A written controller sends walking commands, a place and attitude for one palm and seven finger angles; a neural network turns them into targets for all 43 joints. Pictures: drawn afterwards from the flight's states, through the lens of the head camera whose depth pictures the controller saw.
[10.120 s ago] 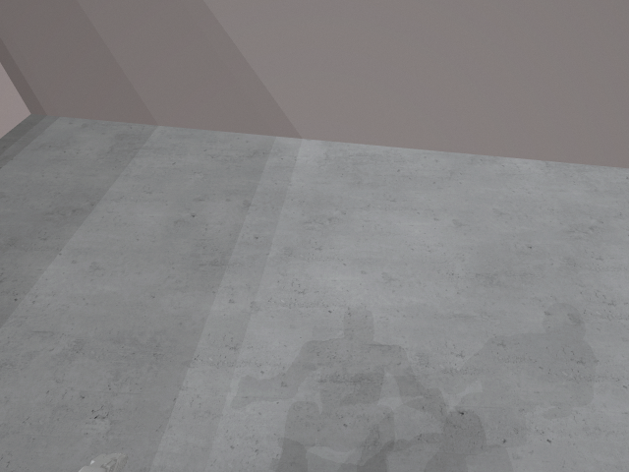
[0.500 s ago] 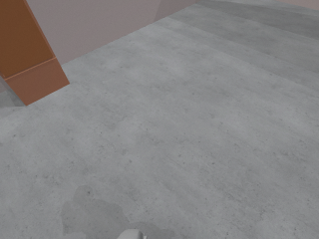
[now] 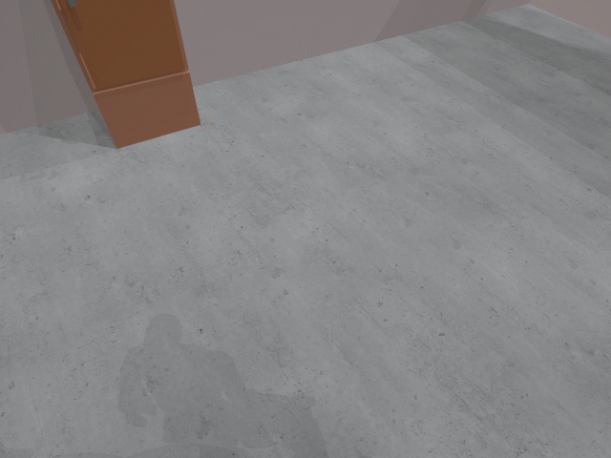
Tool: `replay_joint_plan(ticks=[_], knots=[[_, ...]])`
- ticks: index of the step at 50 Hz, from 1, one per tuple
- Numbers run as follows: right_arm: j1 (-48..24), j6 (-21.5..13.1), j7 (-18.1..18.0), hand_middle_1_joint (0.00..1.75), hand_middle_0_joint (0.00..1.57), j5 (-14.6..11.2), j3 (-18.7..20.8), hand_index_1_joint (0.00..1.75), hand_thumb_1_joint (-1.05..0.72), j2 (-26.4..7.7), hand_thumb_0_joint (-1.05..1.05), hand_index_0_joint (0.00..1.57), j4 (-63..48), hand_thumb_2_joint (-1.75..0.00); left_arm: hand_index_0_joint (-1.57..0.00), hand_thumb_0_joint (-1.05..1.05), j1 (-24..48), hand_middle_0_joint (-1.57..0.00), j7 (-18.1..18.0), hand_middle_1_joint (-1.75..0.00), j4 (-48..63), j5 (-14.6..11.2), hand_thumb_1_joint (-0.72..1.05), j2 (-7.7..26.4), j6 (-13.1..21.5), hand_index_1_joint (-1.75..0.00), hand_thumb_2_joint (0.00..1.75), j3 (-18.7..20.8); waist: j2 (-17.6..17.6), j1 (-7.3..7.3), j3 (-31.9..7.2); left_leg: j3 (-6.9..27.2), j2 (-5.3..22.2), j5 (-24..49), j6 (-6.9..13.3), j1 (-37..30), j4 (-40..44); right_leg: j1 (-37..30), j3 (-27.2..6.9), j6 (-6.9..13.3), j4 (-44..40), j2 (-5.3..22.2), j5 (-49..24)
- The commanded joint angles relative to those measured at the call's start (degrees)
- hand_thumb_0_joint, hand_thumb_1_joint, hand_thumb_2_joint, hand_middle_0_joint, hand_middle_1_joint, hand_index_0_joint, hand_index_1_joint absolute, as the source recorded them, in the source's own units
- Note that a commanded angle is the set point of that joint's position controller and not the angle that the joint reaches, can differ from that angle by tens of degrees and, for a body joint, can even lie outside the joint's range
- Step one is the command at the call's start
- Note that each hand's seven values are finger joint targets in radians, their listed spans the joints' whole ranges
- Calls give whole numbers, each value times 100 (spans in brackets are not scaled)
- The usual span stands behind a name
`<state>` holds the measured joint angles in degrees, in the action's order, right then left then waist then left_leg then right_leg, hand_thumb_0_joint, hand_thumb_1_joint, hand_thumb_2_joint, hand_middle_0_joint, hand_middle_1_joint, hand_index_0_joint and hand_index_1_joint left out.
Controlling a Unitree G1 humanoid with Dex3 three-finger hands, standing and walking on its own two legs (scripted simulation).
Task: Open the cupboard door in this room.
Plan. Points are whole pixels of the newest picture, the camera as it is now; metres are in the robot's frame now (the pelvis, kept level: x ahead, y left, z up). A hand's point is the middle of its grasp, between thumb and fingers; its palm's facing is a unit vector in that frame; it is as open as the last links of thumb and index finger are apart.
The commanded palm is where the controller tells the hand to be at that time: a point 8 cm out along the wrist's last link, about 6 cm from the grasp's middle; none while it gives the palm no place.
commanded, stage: stand and wait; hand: left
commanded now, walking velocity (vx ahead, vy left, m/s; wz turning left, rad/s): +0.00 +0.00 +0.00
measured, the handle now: out of the picture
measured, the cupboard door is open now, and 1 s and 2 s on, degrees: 0 0 0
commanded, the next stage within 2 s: turn or walk to find it in 0.40 s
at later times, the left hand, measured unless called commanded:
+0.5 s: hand out of the picture -0.01 +0.15 -0.18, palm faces +0.11 -0.97 -0.20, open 7.3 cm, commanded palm none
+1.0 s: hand out of the picture -0.05 +0.22 -0.19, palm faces +0.28 -0.93 -0.22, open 7.3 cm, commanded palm none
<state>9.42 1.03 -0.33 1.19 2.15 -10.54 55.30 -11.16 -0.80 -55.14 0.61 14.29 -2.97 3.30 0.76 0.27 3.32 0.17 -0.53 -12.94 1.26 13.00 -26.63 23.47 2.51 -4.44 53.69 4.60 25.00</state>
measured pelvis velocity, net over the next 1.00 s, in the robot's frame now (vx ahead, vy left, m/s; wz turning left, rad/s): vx -0.05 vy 0.01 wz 0.24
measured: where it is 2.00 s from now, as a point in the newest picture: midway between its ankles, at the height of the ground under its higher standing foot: outside the picture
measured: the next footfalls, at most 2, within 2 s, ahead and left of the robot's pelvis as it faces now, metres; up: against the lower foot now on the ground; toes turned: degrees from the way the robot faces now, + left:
right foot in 0.14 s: +0.04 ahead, -0.14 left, +0.00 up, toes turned -4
left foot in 0.46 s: -0.02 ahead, +0.13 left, +0.00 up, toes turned +18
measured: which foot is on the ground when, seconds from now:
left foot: down 0.00-0.14, up 0.16-0.44, down 0.46-1.00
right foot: up 0.00-0.12, down 0.14-0.92, up 0.94-1.00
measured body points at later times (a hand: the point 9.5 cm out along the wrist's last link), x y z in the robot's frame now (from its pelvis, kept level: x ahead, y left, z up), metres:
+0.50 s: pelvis -0.01 -0.03 -0.01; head +0.00 -0.03 +0.44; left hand -0.02 +0.20 -0.16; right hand +0.01 -0.27 -0.17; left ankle -0.05 +0.10 -0.74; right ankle +0.00 -0.13 -0.74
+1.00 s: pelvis -0.05 +0.01 -0.01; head -0.03 +0.03 +0.43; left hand -0.06 +0.27 -0.17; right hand +0.09 -0.22 -0.15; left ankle -0.06 +0.11 -0.74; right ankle -0.02 -0.13 -0.71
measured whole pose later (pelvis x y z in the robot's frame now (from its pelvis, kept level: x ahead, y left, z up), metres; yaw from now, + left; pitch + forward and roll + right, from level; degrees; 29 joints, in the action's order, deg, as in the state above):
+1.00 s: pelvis -0.05 +0.01 -0.01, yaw +14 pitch -1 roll +0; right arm 9.5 0.5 -0.5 1.5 2.9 -11.3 56.4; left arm -12.0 -1.3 -58.2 1.0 13.1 -3.1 3.2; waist 2.6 0.4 3.4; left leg -4.8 1.2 -18.5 1.5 16.5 -36.0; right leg 22.3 6.6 -2.8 51.2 7.5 27.5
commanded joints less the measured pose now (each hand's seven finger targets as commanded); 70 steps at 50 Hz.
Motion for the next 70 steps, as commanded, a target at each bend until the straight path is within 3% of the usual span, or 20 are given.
replay_joint_plan(ticks=[1,5,8,13,18,21,26,32,36,39,43,44,46,49,53,60,62,64,67,70], knots=[[212,-41,-62,30,20,25,278,30,-90,-1118,0,20,-225,-90,-20,0,-41,-20,-28,-30,334,3,90,151,145,-30,90,-35,-1003,-141,-486,1291,1422,1915,844,-470,743,-210,45,67,-934,-97,75],[156,-58,-49,30,20,-46,214,30,-90,-853,0,20,-98,-90,-20,0,-697,-20,-73,-30,-23,17,90,217,294,-30,90,-77,-483,146,-512,992,946,1187,370,213,151,-1645,54,133,-3093,-61,-1396],[76,58,-35,30,20,-56,129,30,-90,-501,0,20,-195,-90,-20,0,-552,-20,-98,-30,40,56,90,917,404,-30,90,39,1589,187,-128,279,52,-1671,-208,873,-1406,-1035,-2012,1217,-4142,1765,-1351],[436,87,-29,30,20,-53,136,30,-90,-402,0,20,261,-90,-20,0,-203,-20,-88,-30,-37,47,90,425,387,-30,90,-56,715,-33,4,83,197,-1135,-214,767,-2326,-1043,-860,1241,-3798,1060,-2250],[373,22,-80,30,20,-67,60,30,-90,-256,0,20,385,-90,-20,0,-573,-20,-109,-30,-353,65,90,406,389,-30,90,-32,764,141,-214,-128,304,-1137,-272,463,-1157,-1462,-875,1334,-3583,1072,-2876],[753,-41,-114,30,20,-69,5,30,-90,-235,0,20,643,-90,-20,0,-451,-20,-122,-30,-475,2,90,378,366,-30,90,-46,694,-37,-382,-164,307,-145,-251,-362,124,-1279,-668,1011,-3316,890,-2531],[420,-100,-137,30,20,-43,41,30,-90,-681,0,20,602,-90,-20,0,-355,-20,-88,-30,-462,-46,90,107,234,-30,90,-64,-1050,94,-145,960,1178,1149,242,129,792,-1190,343,291,-2430,111,-1389],[205,-26,-107,30,20,-37,146,30,-90,-742,0,20,269,-90,-20,0,-678,-20,-80,-30,-421,18,90,194,237,-30,90,20,-555,192,-154,925,863,520,228,787,427,-1427,152,319,-2606,296,-1172],[186,98,-49,30,20,-16,224,30,-90,-560,0,20,4,-90,-20,0,-740,-20,-112,-30,-217,83,90,695,274,-30,90,198,1228,283,-227,-58,180,-1545,-179,1383,-2438,-1384,-1190,1348,-3956,2083,-992],[181,120,45,30,20,-60,253,30,-90,-427,0,20,-113,-90,-20,0,-193,-20,-159,-30,12,151,90,648,276,-30,90,205,620,21,-138,-73,462,-1738,-220,1241,-3007,-929,-392,1310,-3659,2039,-1697],[427,18,56,30,20,-52,158,30,-90,-325,0,20,-108,-90,-20,0,-265,-20,-104,-30,5,118,90,781,254,-30,90,208,788,-38,-444,-570,230,-609,-292,181,-813,-948,389,900,-2682,1551,-2378],[642,-27,67,30,20,-42,175,30,-90,-445,0,20,-48,-90,-20,0,-220,-20,-88,-30,-7,71,90,687,214,-30,90,173,283,-179,-509,-425,336,74,-250,-457,-37,-531,605,620,-2166,1345,-1819],[773,-81,12,30,20,42,333,30,-90,-1363,0,20,-138,-90,-20,0,-144,-20,-56,-30,308,13,90,135,136,-30,90,27,-1855,-267,-284,2063,2212,995,670,-398,1267,629,646,59,-259,212,848],[217,-122,-100,30,20,40,230,30,-90,-1125,0,20,-122,-90,-20,0,100,-20,-40,-30,144,65,90,226,76,-30,90,36,-1161,-84,-69,1742,1929,47,828,367,1361,453,-200,196,695,246,343],[132,-187,-136,30,20,2,137,30,-90,-887,0,20,7,-90,-20,0,-283,-20,-10,-30,-141,47,90,37,123,-30,90,-76,-793,11,-275,869,1496,1257,774,-278,1105,150,-81,138,-34,104,-26],[249,-117,-89,30,20,-47,200,30,-90,-895,0,20,206,-90,-20,0,-653,-20,-85,-30,-302,5,90,66,273,-30,90,-120,-630,85,-546,794,1257,2296,534,-459,352,-1085,223,115,-2745,-58,-1045],[250,-118,-39,30,20,-113,166,30,-90,-567,0,20,114,-90,-20,0,-735,-20,-142,-30,-308,55,90,486,356,-30,90,-40,352,53,-525,214,604,1044,13,478,-389,-1883,-608,411,-3309,824,-2317],[-48,25,-27,30,20,-55,154,30,-90,-453,0,20,-112,-90,-20,0,-792,-20,-146,-30,-208,68,90,872,375,-30,90,115,1660,249,-274,-138,47,-1635,-258,1261,-1710,-1716,-1436,1303,-3630,1925,-3111],[-6,85,-14,30,20,-68,190,30,-90,-437,0,20,43,-90,-20,0,-474,-20,-147,-30,-147,86,90,539,374,-30,90,36,752,58,-42,106,180,-1588,-261,1340,-3086,-1413,-717,1406,-3360,1576,-3898],[51,73,4,30,20,-86,140,30,-90,-292,0,20,121,-90,-20,0,-493,-20,-151,-30,-181,124,90,496,382,-30,90,23,888,86,-164,-138,200,-1500,-321,1014,-2367,-1538,-332,1242,-3212,1341,-4155]])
